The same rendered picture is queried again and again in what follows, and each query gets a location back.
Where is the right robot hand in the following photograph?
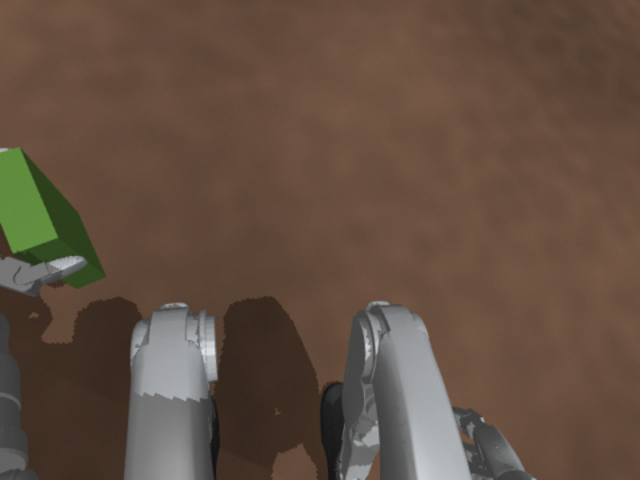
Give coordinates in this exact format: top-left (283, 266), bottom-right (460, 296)
top-left (451, 406), bottom-right (525, 480)

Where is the carton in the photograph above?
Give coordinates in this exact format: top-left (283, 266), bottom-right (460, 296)
top-left (0, 147), bottom-right (106, 289)

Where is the right robot foot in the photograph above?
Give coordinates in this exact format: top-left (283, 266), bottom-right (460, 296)
top-left (320, 383), bottom-right (366, 480)

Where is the left robot hand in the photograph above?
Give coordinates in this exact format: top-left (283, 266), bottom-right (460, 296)
top-left (0, 148), bottom-right (88, 297)

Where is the left robot arm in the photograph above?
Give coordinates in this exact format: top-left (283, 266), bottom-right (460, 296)
top-left (0, 313), bottom-right (39, 480)

